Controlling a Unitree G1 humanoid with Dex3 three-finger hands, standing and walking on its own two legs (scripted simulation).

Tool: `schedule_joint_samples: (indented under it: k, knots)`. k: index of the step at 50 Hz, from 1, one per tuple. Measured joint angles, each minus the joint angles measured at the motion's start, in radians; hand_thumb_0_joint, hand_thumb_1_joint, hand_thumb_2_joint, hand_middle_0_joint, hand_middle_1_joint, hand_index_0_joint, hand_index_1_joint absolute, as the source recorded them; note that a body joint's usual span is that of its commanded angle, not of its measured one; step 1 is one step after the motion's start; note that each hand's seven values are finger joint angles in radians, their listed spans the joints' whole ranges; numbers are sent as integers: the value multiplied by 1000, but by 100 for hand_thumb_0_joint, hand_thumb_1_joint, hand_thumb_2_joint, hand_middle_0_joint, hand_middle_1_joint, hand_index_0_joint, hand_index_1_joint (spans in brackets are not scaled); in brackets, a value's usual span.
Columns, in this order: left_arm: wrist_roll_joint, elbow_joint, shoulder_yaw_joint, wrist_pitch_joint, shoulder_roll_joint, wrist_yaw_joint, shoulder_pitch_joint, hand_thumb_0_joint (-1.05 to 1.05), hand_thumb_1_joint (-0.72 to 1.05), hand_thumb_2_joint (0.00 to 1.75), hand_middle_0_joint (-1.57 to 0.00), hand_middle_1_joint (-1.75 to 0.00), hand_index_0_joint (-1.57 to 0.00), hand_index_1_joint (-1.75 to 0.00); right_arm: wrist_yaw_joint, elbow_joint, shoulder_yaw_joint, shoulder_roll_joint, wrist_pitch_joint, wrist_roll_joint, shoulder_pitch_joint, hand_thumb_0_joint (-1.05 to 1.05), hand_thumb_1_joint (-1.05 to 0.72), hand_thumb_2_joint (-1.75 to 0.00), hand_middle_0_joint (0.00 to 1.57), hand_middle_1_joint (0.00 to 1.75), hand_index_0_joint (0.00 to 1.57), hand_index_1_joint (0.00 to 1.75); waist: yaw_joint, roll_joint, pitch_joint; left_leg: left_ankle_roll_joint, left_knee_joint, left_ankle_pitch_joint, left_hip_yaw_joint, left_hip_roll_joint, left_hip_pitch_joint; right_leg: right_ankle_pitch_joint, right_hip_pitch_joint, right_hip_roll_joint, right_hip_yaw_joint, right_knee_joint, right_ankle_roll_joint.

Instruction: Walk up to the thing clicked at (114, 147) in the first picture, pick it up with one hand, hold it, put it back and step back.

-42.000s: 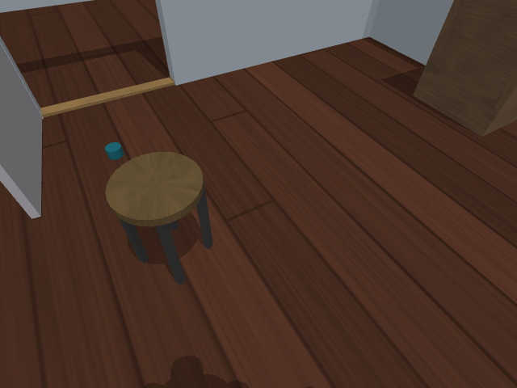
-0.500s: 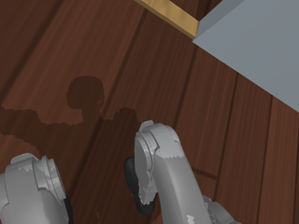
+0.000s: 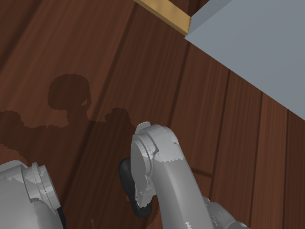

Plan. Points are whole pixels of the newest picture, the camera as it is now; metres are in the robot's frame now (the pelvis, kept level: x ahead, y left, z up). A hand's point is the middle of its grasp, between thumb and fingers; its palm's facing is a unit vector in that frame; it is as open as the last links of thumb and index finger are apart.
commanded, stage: rest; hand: left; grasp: from above
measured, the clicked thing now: out of the picture +0.44 +0.35 -0.26
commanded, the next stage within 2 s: open in 0.34 s
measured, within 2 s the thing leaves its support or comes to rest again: rests again in 1.78 s
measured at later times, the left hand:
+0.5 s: hand out of the picture +0.43 +0.33 -0.24, palm faces -0.45 -0.16 -0.88, open 10.4 cm
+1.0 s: hand out of the picture +0.44 +0.34 -0.24, palm faces -0.44 -0.16 -0.88, open 13.5 cm
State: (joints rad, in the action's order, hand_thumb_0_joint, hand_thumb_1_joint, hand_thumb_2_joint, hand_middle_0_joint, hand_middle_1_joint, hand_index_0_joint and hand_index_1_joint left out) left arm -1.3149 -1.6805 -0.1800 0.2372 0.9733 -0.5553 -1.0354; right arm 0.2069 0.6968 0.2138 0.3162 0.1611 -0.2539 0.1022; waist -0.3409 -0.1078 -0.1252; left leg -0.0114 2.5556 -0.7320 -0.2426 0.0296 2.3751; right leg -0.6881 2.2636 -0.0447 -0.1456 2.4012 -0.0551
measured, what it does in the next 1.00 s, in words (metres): stands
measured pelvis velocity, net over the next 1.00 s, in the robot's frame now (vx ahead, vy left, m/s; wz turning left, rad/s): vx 0.00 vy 0.00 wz -0.03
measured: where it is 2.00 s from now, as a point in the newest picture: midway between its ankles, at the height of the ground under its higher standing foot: (101, 217)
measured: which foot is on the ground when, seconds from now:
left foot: down 0.00-1.00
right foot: down 0.00-1.00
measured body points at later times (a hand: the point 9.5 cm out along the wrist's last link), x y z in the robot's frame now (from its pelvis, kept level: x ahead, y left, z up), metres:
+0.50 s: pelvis +0.00 +0.00 +0.00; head +0.27 +0.12 +0.33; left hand +0.45 +0.34 -0.19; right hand +0.05 -0.26 -0.07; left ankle +0.06 +0.13 -0.27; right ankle +0.11 -0.12 -0.27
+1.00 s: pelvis +0.00 +0.00 +0.00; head +0.27 +0.13 +0.33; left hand +0.46 +0.34 -0.19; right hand +0.06 -0.26 -0.06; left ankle +0.06 +0.13 -0.27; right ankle +0.11 -0.12 -0.27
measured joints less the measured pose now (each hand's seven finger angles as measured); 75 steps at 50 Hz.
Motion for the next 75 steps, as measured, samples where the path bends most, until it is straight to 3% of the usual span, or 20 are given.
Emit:
schedule_joint_samples:
  k: [5,16,27,35,51,75]
  knots:
    - [0,-6,21,3,1,-9,-3,0,-10,62,-49,-74,-64,-71,7,1,14,0,2,-3,-3,0,-91,-90,20,30,21,30,-2,-5,-1,-1,0,-2,-4,0,-3,-1,-4,-1,-3,-2,0]
    - [-6,-51,3,10,29,-33,-12,0,-11,63,-49,-73,-65,-71,19,-14,35,11,26,-12,-17,0,-91,-90,20,30,21,30,-17,-13,-21,-2,10,-1,-13,1,-12,6,-13,-5,-10,1,-1]
    - [8,-83,26,15,52,-39,-29,0,-11,63,-49,-73,-65,-71,18,-20,56,24,36,-16,-12,0,-91,-90,20,30,21,30,-23,-18,-36,3,13,4,-19,7,-14,20,-14,-13,-13,-4,-7]
    - [4,-80,28,20,63,-40,-22,0,-13,68,-40,-81,-50,-79,21,-22,71,25,44,-18,-9,0,-90,-90,20,30,21,30,-26,-28,-40,-1,15,4,-26,6,-19,22,-20,-14,-19,-5,-6]
    - [27,-49,46,-6,53,-32,-25,0,-44,93,-13,-99,-16,-98,33,-27,67,24,55,-16,-21,0,-90,-90,20,30,21,30,-23,-25,-34,3,13,-1,-30,3,-14,14,-24,-12,-24,-14,-8]
    - [21,-30,46,14,56,-20,-21,0,-48,96,-7,-104,-10,-103,29,-37,69,26,44,-7,-16,0,-89,-89,20,30,21,30,-17,-26,-40,1,4,1,-27,2,-20,15,-29,-10,-22,-20,-6]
